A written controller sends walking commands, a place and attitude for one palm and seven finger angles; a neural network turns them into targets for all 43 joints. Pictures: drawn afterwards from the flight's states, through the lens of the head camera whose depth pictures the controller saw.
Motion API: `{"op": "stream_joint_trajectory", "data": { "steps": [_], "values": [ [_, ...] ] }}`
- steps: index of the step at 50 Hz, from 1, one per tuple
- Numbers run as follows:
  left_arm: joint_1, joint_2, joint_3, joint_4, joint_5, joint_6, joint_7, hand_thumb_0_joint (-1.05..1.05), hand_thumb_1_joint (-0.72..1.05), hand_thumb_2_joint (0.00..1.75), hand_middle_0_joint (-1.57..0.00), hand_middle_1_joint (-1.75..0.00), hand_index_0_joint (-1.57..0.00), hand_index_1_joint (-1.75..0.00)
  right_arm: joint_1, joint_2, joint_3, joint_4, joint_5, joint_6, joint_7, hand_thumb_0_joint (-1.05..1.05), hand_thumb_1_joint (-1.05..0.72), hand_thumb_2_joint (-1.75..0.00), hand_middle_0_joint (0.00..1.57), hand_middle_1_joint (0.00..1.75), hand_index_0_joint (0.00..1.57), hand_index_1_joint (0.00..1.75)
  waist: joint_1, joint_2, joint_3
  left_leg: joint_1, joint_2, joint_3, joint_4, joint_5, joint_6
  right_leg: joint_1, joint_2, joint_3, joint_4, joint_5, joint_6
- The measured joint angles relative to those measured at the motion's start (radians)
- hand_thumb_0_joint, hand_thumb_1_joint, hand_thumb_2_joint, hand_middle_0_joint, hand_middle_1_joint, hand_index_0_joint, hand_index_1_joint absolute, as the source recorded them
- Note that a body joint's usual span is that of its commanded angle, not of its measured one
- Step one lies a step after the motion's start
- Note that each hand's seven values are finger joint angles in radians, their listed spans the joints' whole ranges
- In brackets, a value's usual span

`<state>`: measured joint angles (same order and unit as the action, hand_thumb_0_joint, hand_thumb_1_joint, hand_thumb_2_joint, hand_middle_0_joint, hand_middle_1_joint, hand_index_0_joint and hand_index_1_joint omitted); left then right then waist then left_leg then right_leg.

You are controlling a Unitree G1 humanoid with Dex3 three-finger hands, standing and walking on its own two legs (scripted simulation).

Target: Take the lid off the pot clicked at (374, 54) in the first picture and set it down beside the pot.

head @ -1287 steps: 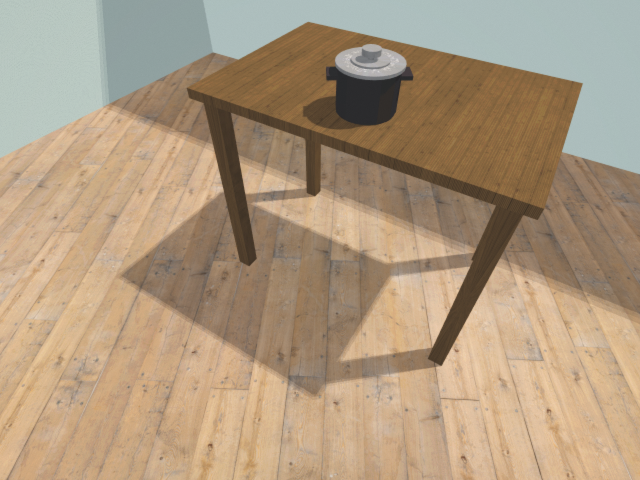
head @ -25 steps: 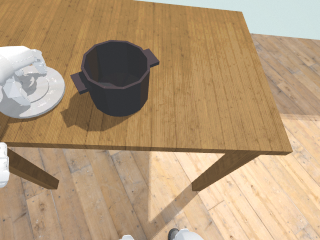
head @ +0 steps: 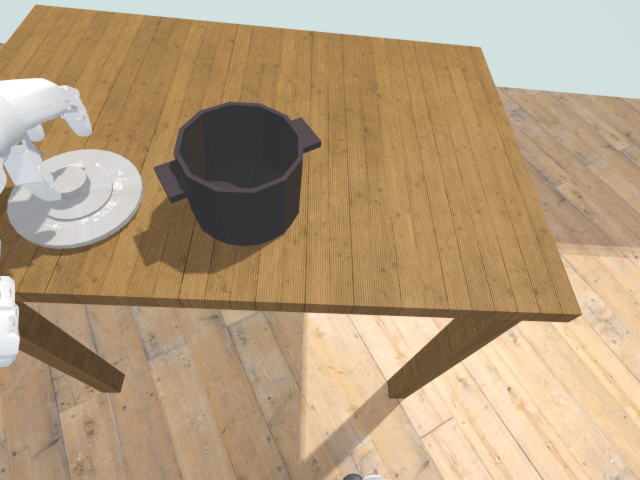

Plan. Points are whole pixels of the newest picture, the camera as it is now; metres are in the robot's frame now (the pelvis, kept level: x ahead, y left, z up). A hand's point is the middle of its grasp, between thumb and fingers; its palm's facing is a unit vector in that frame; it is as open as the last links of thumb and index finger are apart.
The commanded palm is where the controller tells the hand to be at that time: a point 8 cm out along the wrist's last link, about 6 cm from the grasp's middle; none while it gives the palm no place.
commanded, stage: raise the empty hand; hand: left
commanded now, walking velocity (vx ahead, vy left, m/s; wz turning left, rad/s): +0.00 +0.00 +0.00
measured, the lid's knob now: (69, 182) +0.49 +0.31 +0.04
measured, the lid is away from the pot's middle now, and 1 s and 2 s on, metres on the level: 0.23 0.23 0.23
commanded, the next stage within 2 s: draw the hand back to the body in 0.86 s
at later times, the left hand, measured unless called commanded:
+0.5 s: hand (6, 116) +0.48 +0.32 +0.16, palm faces -0.38 -0.11 -0.92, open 11.0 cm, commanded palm +0.51 +0.31 +0.23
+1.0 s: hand out of the picture +0.47 +0.32 +0.19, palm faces -0.36 -0.12 -0.92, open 11.0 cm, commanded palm +0.49 +0.31 +0.25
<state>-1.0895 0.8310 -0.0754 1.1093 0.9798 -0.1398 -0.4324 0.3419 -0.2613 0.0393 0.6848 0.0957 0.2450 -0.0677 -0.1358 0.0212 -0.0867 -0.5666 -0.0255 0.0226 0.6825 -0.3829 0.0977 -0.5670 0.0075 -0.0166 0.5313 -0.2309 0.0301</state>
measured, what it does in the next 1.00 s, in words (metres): stands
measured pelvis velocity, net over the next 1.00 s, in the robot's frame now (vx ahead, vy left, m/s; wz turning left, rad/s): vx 0.00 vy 0.00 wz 0.02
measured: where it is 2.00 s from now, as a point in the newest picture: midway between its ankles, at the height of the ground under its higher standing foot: outside the picture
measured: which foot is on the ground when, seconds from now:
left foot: down 0.00-1.00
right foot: down 0.00-1.00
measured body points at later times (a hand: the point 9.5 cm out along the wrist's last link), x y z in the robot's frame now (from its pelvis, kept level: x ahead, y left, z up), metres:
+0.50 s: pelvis +0.00 +0.00 +0.01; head +0.08 +0.03 +0.45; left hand +0.49 +0.32 +0.21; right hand +0.02 -0.27 -0.11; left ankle -0.04 +0.05 -0.72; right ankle +0.01 -0.16 -0.72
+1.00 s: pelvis +0.00 +0.00 +0.01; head +0.08 +0.03 +0.46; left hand +0.49 +0.33 +0.24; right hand +0.03 -0.27 -0.11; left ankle -0.04 +0.05 -0.72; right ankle +0.01 -0.16 -0.72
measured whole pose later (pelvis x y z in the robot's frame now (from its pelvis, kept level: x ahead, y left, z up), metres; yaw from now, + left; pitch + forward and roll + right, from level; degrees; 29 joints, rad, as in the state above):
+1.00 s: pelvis +0.00 +0.00 +0.01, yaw +1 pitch +12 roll -3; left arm -1.22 0.86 -0.13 1.08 0.97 -0.03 -0.53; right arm 0.31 -0.27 0.04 0.69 0.09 0.22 -0.03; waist -0.12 0.02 -0.07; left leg -0.44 -0.05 0.02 0.56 -0.33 0.10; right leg -0.44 -0.01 -0.02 0.41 -0.19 0.03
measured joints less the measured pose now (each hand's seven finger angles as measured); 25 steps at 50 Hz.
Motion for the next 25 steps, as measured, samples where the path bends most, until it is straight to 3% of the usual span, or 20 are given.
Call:
{"op": "stream_joint_trajectory", "data": {
  "steps": [9,25],
  "values": [
    [-0.028,0.009,-0.03,-0.018,-0.006,0.012,-0.024,0.0,0.05,0.53,-0.32,-0.94,-0.33,-0.93,-0.005,-0.008,-0.003,-0.002,0.002,-0.008,-0.002,0.01,-0.91,-0.9,0.2,0.3,0.2,0.3,0.004,-0.005,0.01,0.027,-0.002,-0.008,-0.019,0.009,-0.003,0.032,-0.001,-0.008,-0.023,0.008,-0.004],
    [-0.078,0.033,-0.018,-0.021,-0.011,0.034,-0.056,0.0,0.05,0.53,-0.32,-0.94,-0.33,-0.93,-0.007,-0.01,0.001,0.002,0.003,-0.015,0.008,0.01,-0.91,-0.9,0.2,0.3,0.2,0.3,0.001,-0.003,0.016,0.073,-0.006,-0.005,-0.059,0.022,0.0,0.076,-0.004,-0.002,-0.061,0.021,0.002]
  ]
}}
